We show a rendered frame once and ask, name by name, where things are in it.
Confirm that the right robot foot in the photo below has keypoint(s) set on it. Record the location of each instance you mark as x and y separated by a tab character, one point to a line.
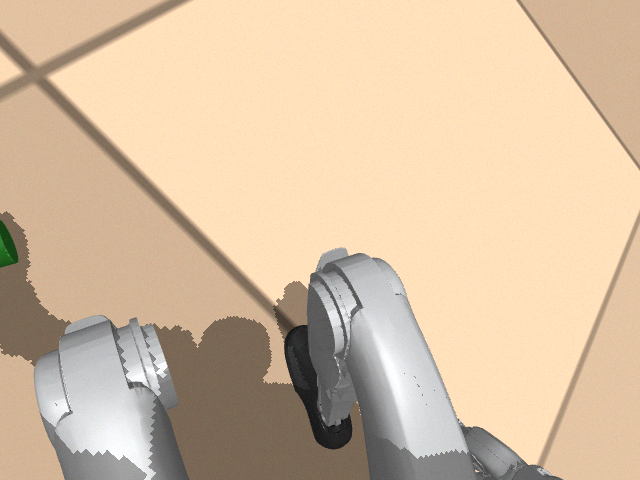
304	379

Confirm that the can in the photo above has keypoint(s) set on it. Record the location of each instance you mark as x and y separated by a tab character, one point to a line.
8	252

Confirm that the right robot hand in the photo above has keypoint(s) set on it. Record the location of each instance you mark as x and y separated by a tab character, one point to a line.
490	455

